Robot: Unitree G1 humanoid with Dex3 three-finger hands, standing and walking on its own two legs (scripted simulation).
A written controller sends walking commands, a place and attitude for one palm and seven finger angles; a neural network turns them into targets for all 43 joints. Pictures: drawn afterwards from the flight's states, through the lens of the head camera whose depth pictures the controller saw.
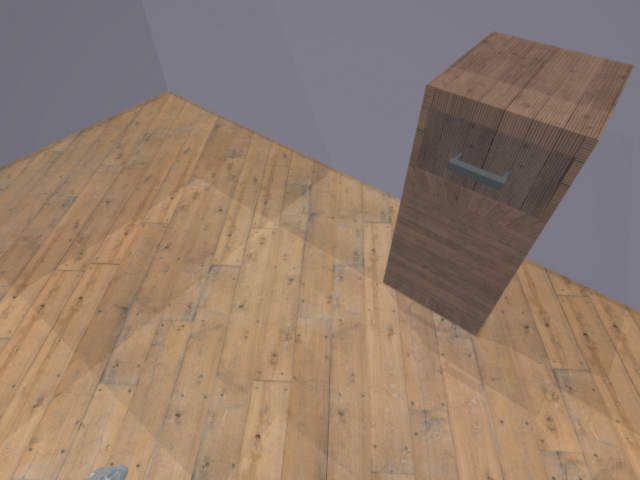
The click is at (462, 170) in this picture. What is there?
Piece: drawer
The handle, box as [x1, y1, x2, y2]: [446, 152, 510, 190]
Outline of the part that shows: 449,160 446,168 499,190 503,186 510,172 506,171 502,177 460,161 459,159 462,153 459,152 454,158 451,158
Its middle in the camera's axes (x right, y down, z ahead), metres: +0.39 -0.17 +0.95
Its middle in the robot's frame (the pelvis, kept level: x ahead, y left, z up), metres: +0.83 -0.34 -0.10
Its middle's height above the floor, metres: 0.67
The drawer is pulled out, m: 0.00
